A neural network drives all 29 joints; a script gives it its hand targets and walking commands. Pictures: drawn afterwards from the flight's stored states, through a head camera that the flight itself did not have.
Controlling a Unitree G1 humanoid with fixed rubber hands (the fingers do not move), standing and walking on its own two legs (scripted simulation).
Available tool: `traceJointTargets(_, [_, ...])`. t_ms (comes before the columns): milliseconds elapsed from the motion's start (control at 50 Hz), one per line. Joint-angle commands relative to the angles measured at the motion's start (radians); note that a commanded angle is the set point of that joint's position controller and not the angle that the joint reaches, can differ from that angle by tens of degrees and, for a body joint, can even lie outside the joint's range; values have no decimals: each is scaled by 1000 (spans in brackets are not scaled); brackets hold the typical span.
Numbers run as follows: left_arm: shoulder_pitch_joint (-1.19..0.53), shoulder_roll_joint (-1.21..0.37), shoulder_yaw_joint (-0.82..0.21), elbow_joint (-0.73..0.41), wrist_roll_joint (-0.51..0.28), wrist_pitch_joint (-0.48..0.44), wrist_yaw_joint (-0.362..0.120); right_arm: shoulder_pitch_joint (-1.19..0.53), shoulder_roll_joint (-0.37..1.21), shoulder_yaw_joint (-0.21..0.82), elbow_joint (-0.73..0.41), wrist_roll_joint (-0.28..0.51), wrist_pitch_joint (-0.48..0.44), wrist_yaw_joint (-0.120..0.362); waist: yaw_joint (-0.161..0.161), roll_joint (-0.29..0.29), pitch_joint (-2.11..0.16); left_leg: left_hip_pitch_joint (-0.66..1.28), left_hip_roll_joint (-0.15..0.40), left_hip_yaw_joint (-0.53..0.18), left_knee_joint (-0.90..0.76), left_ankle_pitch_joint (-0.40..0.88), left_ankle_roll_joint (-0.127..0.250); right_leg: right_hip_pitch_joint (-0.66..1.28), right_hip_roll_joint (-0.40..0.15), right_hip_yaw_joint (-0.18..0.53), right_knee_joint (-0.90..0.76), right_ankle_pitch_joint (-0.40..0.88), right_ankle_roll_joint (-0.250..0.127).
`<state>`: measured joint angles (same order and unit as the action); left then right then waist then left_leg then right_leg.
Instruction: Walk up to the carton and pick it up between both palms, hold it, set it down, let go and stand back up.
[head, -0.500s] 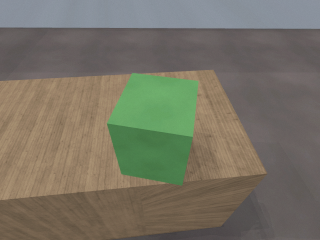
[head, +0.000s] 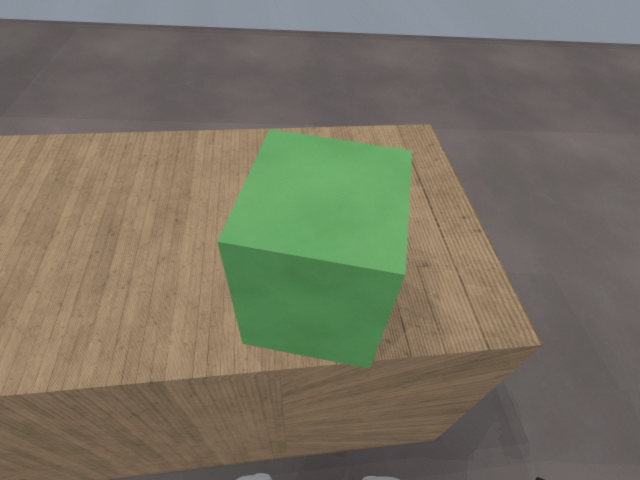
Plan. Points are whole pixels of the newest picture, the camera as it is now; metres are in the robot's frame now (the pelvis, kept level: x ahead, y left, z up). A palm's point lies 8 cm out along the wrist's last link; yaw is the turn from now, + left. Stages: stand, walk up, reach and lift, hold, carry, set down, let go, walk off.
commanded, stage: walk up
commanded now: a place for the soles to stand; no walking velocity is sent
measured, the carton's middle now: (321, 253) +0.42 +0.00 +0.02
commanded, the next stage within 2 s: reach and lift in 1.08 s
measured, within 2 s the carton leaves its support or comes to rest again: neither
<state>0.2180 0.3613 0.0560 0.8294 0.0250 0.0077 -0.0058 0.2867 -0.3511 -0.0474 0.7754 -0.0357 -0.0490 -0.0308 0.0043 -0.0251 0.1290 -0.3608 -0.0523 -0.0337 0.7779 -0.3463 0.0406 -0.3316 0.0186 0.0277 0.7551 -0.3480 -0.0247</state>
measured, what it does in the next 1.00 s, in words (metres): stands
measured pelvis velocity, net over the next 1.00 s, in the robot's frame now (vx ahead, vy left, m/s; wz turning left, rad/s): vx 0.01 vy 0.00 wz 0.00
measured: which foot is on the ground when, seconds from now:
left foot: down 0.00-1.00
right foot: down 0.00-1.00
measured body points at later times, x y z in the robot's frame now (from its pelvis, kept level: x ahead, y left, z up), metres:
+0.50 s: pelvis +0.01 +0.00 +0.00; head +0.04 +0.02 +0.45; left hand +0.10 +0.30 -0.12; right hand +0.11 -0.30 -0.09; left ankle +0.05 +0.10 -0.71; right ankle +0.03 -0.12 -0.71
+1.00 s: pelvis +0.01 +0.00 +0.00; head +0.04 +0.02 +0.45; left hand +0.11 +0.30 -0.12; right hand +0.14 -0.30 -0.09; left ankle +0.05 +0.10 -0.71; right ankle +0.03 -0.12 -0.71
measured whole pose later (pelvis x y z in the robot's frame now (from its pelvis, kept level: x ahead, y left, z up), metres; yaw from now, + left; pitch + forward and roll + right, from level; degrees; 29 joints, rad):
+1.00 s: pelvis +0.01 +0.00 +0.00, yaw +0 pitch -3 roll -1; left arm 0.20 0.36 0.05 0.83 0.02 0.01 -0.03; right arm 0.18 -0.35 -0.05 0.78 -0.04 -0.05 -0.01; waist 0.00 -0.03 0.12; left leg -0.36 -0.05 -0.03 0.75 -0.34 0.04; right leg -0.33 0.02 0.03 0.74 -0.36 0.00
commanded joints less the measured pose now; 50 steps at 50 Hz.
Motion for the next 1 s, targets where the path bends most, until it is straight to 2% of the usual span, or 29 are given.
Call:
traceJointTargets(0, [-126, 280, 70, -71, 0, -42, 7, 3, -217, -60, 10, 38, -5, -10, -39, -90, -83, 69, 33, -24, 88, -175, -6, -114, -347, 389, -382, -55, -237])
traceJointTargets(20, [-154, 264, 65, -73, 2, -39, 4, 34, -213, -59, 20, 37, -9, -3, -58, -108, -70, 123, 29, -12, 10, -144, 6, -153, -293, 315, -357, -110, -199])
traceJointTargets(40, [-159, 250, 60, -73, 2, -32, 2, 48, -213, -63, 31, 31, -13, 3, -64, -121, -59, 150, 29, -18, -64, -102, 16, -158, -236, 246, -321, -138, -157])
traceJointTargets(60, [-144, 235, 60, -73, 0, -24, 0, 52, -225, -69, 34, 24, -18, 5, -59, -112, -64, 146, 51, -70, -139, -68, 27, -142, -188, 203, -280, -135, -119])
traceJointTargets(100, [-106, 208, 60, -71, -10, -15, -7, 0, -272, -70, 18, 9, -31, 1, -23, -8, -81, 30, 171, -320, -304, -122, 75, -60, -81, 112, -131, -117, -52])
traceJointTargets(120, [-81, 202, 61, -60, -13, -14, -7, -36, -286, -68, 14, 9, -34, 2, 2, 29, -91, -44, 223, -403, -360, -174, 102, 13, -51, 75, -74, -131, -39])
traceJointTargets(140, [-52, 200, 61, -47, -11, -14, -8, -78, -289, -63, 9, 9, -34, 2, 25, 38, -86, -96, 242, -420, -379, -217, 111, 59, -47, 64, -80, -148, -41])
traceJointTargets(180, [-38, 205, 62, -33, -4, -19, -11, -112, -268, -53, 9, 13, -30, 5, 32, 25, -66, -173, 192, -345, -360, -278, 73, 111, -75, 118, -179, -201, -62])
traceJointTargets(220, [-69, 225, 66, -35, 1, -25, -13, -104, -246, -53, 11, 18, -24, 8, 8, -1, -49, -149, 125, -250, -312, -242, 29, 63, -107, 181, -263, -276, -88])
traceJointTargets(260, [-92, 228, 65, -41, 1, -27, -13, -83, -243, -57, 16, 18, -25, 11, -9, -10, -67, -76, 110, -220, -285, -197, 27, 11, -113, 186, -276, -274, -90])
traceJointTargets(320, [-98, 217, 59, -45, -1, -28, -12, -79, -250, -57, 19, 14, -29, 11, -5, -5, -101, -35, 132, -245, -287, -126, 45, 27, -97, 150, -229, -171, -73])
traceJointTargets(360, [-86, 212, 57, -43, -5, -29, -10, -92, -253, -53, 18, 14, -32, 10, 6, 7, -129, -30, 151, -260, -281, -27, 51, 68, -90, 130, -198, -82, -66])
traceJointTargets(440, [-80, 213, 55, -44, -12, -31, -5, -105, -248, -44, 13, 25, -37, 6, 12, 14, -190, 9, 156, -238, -233, 193, 52, 126, -96, 120, -155, 137, -66])
traceJointTargets(500, [-83, 215, 54, -45, -17, -29, -1, -107, -244, -42, 11, 30, -37, 2, 10, 10, -214, 38, 156, -223, -207, 266, 53, 131, -105, 121, -140, 216, -68])
traceJointTargets(580, [-88, 212, 54, -43, -18, -26, 1, -121, -245, -41, 12, 31, -33, 2, 7, 10, -215, 41, 163, -225, -211, 252, 53, 122, -107, 121, -141, 207, -67])
traceJointTargets(640, [-81, 213, 58, -48, -7, -23, -6, -117, -257, -44, 16, 26, -35, 1, 7, 6, -195, 22, 175, -265, -257, 77, 63, 94, -90, 123, -159, 45, -69])
traceJointTargets(720, [-76, 211, 57, -41, -3, -26, -10, -135, -254, -45, 19, 23, -34, 4, 10, 11, -168, -5, 168, -265, -280, 0, 58, 88, -87, 130, -194, -28, -74])
traceJointTargets(820, [-83, 215, 57, -45, -2, -28, -13, -129, -252, -47, 21, 22, -36, 7, 5, 3, -179, 10, 156, -248, -275, 11, 50, 84, -92, 134, -199, -20, -75])
traceJointTargets(980, [-80, 215, 57, -48, -6, -29, -11, -129, -251, -45, 19, 24, -40, 5, 10, 6, -212, 28, 163, -244, -256, 106, 53, 112, -93, 126, -175, 69, -73])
